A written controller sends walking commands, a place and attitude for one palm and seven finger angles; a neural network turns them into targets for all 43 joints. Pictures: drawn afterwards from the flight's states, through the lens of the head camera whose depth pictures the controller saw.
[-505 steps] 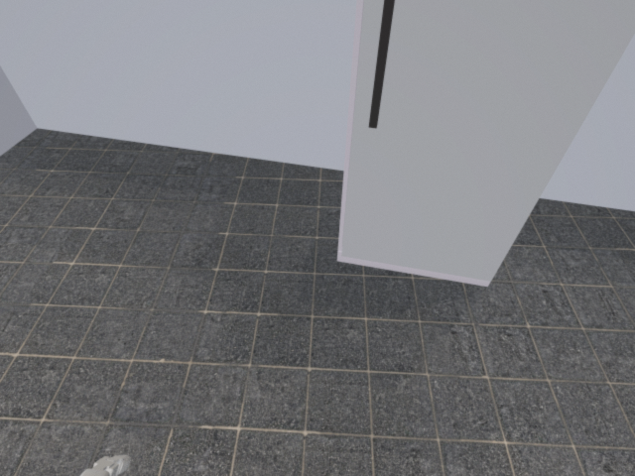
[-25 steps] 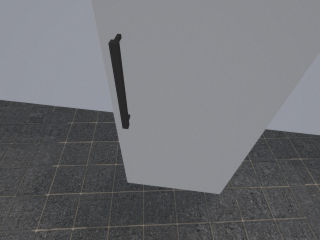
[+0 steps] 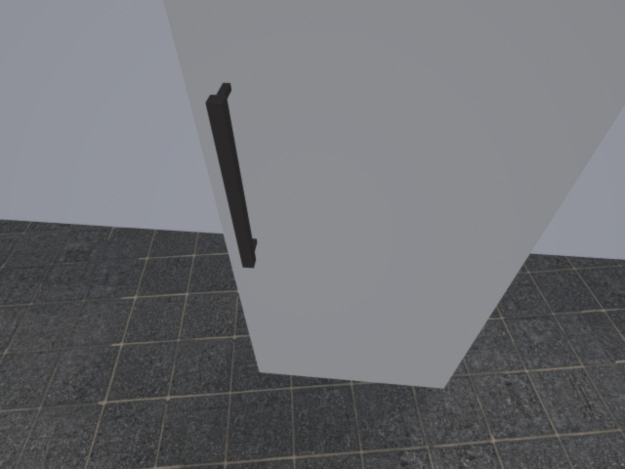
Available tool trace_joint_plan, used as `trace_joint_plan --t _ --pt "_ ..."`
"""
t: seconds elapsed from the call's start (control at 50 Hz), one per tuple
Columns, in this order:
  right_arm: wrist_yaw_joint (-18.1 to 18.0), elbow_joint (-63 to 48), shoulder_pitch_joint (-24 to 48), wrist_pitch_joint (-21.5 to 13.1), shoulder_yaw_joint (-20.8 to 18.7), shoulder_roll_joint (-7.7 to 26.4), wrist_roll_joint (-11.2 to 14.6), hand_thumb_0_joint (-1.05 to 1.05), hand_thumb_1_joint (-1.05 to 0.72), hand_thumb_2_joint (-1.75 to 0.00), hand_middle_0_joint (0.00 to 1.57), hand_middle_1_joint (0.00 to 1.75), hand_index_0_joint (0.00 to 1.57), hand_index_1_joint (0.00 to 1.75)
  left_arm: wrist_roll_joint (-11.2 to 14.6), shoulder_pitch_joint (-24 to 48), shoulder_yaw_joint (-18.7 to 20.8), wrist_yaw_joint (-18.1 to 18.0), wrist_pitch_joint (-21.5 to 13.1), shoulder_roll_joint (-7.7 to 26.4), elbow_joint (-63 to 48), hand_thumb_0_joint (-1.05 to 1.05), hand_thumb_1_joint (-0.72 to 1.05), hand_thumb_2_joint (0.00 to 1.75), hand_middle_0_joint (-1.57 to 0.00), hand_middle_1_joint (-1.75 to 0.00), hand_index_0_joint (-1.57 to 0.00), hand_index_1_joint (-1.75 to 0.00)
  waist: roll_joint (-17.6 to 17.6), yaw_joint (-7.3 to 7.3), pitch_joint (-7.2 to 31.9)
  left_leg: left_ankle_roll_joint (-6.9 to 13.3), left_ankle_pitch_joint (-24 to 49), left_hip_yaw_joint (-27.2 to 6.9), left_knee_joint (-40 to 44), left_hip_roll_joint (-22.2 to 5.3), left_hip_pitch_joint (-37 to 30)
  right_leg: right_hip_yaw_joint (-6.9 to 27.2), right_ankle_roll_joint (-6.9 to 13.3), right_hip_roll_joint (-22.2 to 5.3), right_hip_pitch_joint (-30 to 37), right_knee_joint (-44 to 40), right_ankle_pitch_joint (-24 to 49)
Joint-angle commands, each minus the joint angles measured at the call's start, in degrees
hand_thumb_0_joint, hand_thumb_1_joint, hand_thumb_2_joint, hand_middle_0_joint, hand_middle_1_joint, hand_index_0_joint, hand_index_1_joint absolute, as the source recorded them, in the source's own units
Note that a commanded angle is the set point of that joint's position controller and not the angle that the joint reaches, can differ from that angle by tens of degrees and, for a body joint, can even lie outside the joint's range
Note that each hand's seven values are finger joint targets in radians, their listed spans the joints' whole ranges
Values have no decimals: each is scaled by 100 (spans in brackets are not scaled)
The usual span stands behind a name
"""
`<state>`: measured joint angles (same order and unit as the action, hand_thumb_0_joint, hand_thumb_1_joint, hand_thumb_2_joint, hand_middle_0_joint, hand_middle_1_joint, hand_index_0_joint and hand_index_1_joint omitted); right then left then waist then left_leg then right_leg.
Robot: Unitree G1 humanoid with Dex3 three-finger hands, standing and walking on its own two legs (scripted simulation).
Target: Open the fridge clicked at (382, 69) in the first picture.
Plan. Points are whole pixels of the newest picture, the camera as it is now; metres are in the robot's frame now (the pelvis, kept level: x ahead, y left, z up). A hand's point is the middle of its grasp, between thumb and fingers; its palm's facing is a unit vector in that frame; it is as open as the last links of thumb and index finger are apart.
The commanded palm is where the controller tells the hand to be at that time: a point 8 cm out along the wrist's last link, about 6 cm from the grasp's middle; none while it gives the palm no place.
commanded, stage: look again from close up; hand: left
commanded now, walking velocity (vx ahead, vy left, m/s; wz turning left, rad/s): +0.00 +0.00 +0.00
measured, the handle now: (239, 189) +0.50 +0.14 +0.09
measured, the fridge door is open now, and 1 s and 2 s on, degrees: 0 0 0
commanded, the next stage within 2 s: raise the hand to about handle height in 0.36 s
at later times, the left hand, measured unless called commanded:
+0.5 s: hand out of the picture +0.00 +0.17 -0.17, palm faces +0.07 -0.98 -0.17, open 7.4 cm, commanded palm +0.10 +0.22 -0.06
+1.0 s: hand out of the picture +0.13 +0.20 -0.01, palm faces +0.17 -0.98 -0.06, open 9.3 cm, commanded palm +0.14 +0.24 +0.00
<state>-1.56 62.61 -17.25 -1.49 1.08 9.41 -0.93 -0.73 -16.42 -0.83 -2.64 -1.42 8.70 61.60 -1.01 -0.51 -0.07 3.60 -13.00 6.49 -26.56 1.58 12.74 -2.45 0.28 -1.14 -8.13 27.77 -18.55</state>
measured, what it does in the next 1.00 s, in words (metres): lowers itself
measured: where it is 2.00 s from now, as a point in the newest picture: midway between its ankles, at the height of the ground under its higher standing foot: outside the picture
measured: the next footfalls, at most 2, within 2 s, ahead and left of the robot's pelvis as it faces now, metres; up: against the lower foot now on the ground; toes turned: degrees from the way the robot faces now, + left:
none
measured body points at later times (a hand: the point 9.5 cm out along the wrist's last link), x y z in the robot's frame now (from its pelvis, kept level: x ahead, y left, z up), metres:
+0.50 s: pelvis +0.00 +0.00 +0.00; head +0.02 +0.01 +0.45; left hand +0.00 +0.22 -0.16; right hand +0.02 -0.23 -0.15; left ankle +0.02 +0.08 -0.74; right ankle -0.04 -0.11 -0.74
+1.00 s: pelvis -0.03 -0.03 -0.05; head -0.01 -0.01 +0.39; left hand +0.11 +0.25 -0.01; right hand +0.19 -0.28 -0.09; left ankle +0.02 +0.08 -0.74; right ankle -0.04 -0.11 -0.74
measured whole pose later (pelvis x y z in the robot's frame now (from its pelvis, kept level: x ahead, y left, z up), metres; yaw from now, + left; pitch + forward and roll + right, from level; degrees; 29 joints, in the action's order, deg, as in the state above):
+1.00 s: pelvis -0.03 -0.03 -0.05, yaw +3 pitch +7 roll -2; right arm -3.4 29.6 -11.8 -12.6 -2.3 15.8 1.2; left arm 16.4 -29.2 12.6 15.3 -27.3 14.9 1.9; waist 1.3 1.9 5.0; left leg 1.0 -22.3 0.5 -55.3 -2.2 40.5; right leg -8.4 3.6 1.4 -32.4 53.3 -28.6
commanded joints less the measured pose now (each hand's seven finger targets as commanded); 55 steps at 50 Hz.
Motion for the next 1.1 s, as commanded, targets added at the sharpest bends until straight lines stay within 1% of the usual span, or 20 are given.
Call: trace_joint_plan --t 0.0,0.42,0.44,0.46,0.48,0.5,0.52,0.54,0.58,0.6,0.64,0.66,0.68,0.74,0.78,0.86,0.9,0.98,1.04,1.08 --pt "5 -172 -213 -80 -89 531 12 0 -90 -90 20 30 20 30 4 -472 87 -2 -36 558 -115 0 90 90 -20 -30 -20 -30 195 75 -361 -37 841 -883 557 -754 -70 513 228 -483 -349 -529 908" --pt "-36 4 -54 -71 -106 541 37 0 -90 -90 20 30 20 30 -10 -537 70 12 1 561 77 0 90 90 -20 -30 -20 -30 94 74 -300 -45 1109 -851 611 -815 -368 507 185 -519 -274 -691 1105" --pt "9 -371 277 -88 -112 677 79 0 -90 -90 20 30 20 30 -106 -842 42 -198 -116 544 170 0 90 90 -20 -30 -20 -30 145 147 -487 -185 2282 -826 -519 -884 -110 709 79 -675 -570 -715 2684" --pt "-199 -2370 -56 -825 -351 1668 320 0 -90 -90 20 30 20 30 1094 3154 569 -134 -1171 1753 -8684 0 88 89 -20 -32 -20 -32 -789 -651 2335 -246 2246 -900 81 -338 -1869 22 102 -105 -389 -40 2278" --pt "-385 -2162 605 -1270 -27 1095 387 0 -90 -90 20 30 20 30 764 2541 866 -338 -1012 2060 -8638 0 85 88 -20 -33 -20 -33 -1654 -206 1873 -412 2520 -741 247 -568 -2007 -5 152 18 -729 391 1041" --pt "-352 -1938 319 -1531 -150 1131 209 0 -90 -90 20 30 20 30 701 928 356 -490 -741 1054 -7186 0 83 87 -21 -34 -21 -34 -1473 -99 1907 -513 2172 -909 414 -642 -1667 -152 195 29 -943 578 196" --pt "-259 -1773 267 -1560 -136 773 389 0 -90 -90 20 30 20 30 759 -831 -406 -487 -145 -218 -5594 0 81 86 -21 -36 -21 -36 -693 -210 745 -371 1249 -1063 545 -635 -960 -193 132 41 -1399 581 33" --pt "-240 -2234 311 -1565 -189 1082 447 0 -90 -90 20 30 20 30 1054 -131 -431 -399 -206 -149 -6880 0 78 85 -21 -37 -21 -37 -697 -171 495 -311 494 -1134 437 -551 -535 -253 116 2 -1292 425 157" --pt "-307 -2682 603 -1708 -247 1242 375 0 -90 -90 20 30 20 30 996 21 -212 -147 -685 134 -6988 0 74 83 -21 -40 -21 -40 -75 -277 116 -242 -195 -1040 -40 -318 45 -245 110 20 -1403 69 251" --pt "-295 -2667 467 -1660 -325 1305 262 0 -90 -90 20 30 20 30 972 -60 144 -47 -912 384 -6425 0 71 82 -21 -42 -21 -42 797 -364 56 -242 -245 -1055 -347 -279 357 -278 92 93 -1807 103 38" --pt "-210 -2835 711 -1561 -404 1311 191 0 -90 -90 20 30 20 30 1153 -1125 236 527 -1500 -79 -4943 0 67 80 -22 -45 -22 -45 2141 -97 -422 -313 -467 -980 -867 -266 1391 -405 57 167 -2613 513 -506" --pt "-151 -2947 820 -1532 -456 1297 177 0 -90 -90 20 30 20 30 1305 -1533 498 914 -1881 54 -4748 0 64 79 -22 -47 -22 -47 2371 112 -317 -350 -525 -871 -1105 -210 1831 -322 65 149 -2732 684 -676" --pt "-44 -3070 853 -1480 -530 1308 222 0 -90 -90 20 30 20 30 1374 -1966 873 1348 -2193 382 -4494 0 62 78 -22 -48 -22 -48 2021 358 -259 -404 -306 -757 -1223 -160 1954 -157 144 107 -2561 816 -408" --pt "79 -3777 1185 -1359 -587 1433 284 0 -90 -90 20 30 20 30 1626 -1722 1586 2447 -2607 1157 -4524 0 55 75 -22 -53 -22 -53 1036 416 585 -399 -99 -500 -1742 32 2125 149 181 -54 -2084 1249 297" --pt "40 -3999 1195 -1201 -570 1367 335 0 -90 -90 20 30 20 30 1653 -1291 2144 2517 -2391 1753 -5069 0 50 73 -23 -55 -23 -55 67 583 939 -352 -133 -375 -1883 74 2207 380 164 -97 -1992 1317 209" --pt "-74 -4317 945 -1181 -511 1055 257 0 -90 -90 20 30 20 30 1945 -14 2169 2016 -2795 1675 -7653 0 41 69 -24 -62 -24 -62 -1006 314 1863 -216 -18 -497 -2024 -126 1537 379 147 65 -2176 1459 72" --pt "-143 -4146 689 -1251 -463 1033 190 0 -90 -90 20 30 20 30 1895 516 1913 1778 -3284 1679 -8700 0 36 67 -24 -64 -24 -64 -1060 43 2065 -155 105 -679 -2166 -226 1347 382 167 171 -2410 1579 159" --pt "-260 -3682 669 -1553 -265 1234 270 0 -90 -90 20 30 20 30 1889 911 813 2108 -3595 1067 -7956 0 27 63 -25 -70 -25 -70 -805 -535 919 -115 -452 -952 -2397 -318 1660 386 103 203 -3214 1440 -415" --pt "-386 -3562 603 -1623 -281 1406 395 0 -90 -90 20 30 20 30 1840 758 909 2648 -2917 1475 -6752 0 20 60 -25 -75 -25 -75 30 -556 549 -90 -937 -943 -2306 -279 2143 670 -13 123 -3087 936 -1084" --pt "-460 -3598 633 -1567 -301 1449 465 0 -90 -90 20 30 20 30 1840 630 1420 2881 -2182 1917 -6033 0 15 58 -25 -78 -25 -78 271 -298 692 -85 -829 -870 -2183 -234 2209 854 -61 29 -2734 708 -1149"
